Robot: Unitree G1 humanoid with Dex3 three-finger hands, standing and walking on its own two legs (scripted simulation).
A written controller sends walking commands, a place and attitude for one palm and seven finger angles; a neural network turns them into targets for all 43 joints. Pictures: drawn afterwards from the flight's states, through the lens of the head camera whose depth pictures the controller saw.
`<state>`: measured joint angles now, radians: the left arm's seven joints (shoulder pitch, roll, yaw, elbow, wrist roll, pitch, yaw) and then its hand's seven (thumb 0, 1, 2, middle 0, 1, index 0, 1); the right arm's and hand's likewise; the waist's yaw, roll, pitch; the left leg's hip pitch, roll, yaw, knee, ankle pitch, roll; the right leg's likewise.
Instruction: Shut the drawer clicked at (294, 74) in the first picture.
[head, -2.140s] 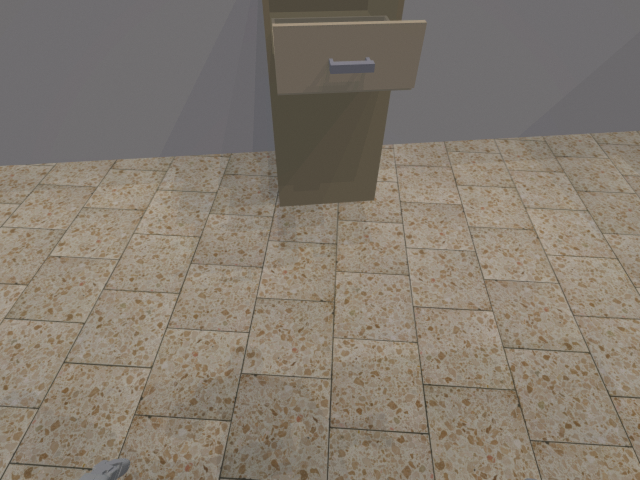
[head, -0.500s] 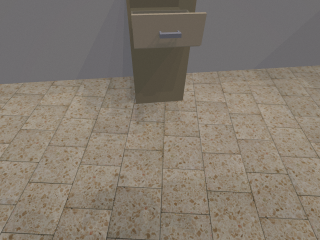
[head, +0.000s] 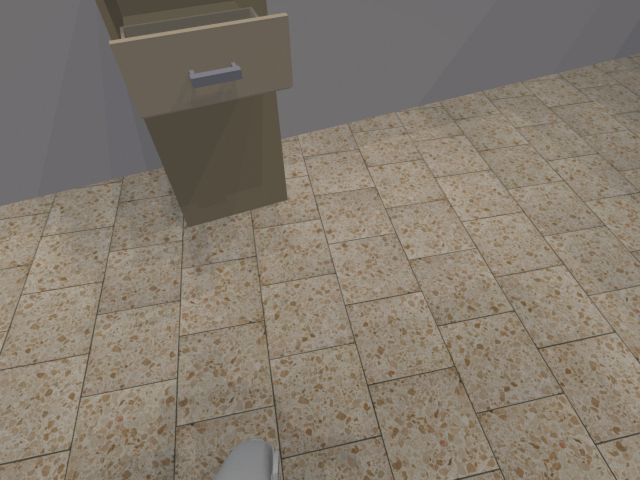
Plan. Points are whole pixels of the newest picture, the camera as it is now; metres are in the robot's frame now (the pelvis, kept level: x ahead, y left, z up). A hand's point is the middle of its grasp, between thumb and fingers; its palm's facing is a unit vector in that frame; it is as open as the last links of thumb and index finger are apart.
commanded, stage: walk to a spot facing it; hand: left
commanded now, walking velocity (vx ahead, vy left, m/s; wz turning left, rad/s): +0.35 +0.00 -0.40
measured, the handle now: (214, 73) +0.95 +0.35 +0.03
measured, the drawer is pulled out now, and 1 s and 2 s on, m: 0.30 0.30 0.30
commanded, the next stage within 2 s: turn to face it in 1.12 s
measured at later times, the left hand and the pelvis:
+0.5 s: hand (187, 373) +0.30 +0.27 -0.18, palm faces -0.14 -0.97 -0.18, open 7.4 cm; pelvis +0.22 +0.08 +0.00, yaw -15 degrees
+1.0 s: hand (321, 247) +0.60 +0.06 -0.19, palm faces -0.55 -0.83 -0.10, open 7.4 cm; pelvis +0.40 +0.00 -0.03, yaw -30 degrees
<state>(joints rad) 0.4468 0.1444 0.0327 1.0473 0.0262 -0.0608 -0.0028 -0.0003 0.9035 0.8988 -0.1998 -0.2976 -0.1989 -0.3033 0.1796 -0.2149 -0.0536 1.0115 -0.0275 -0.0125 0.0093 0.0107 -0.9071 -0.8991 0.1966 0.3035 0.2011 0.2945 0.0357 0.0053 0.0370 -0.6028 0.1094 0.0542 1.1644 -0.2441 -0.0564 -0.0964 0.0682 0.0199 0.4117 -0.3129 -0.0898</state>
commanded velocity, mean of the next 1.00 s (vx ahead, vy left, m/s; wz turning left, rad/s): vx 0.32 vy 0.00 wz -0.54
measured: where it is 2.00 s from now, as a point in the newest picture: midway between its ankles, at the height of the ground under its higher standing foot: (368, 361)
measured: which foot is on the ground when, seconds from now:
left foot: up 0.00-0.26, down 0.28-1.00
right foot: down 0.00-0.30, up 0.32-0.98, down 1.00-1.00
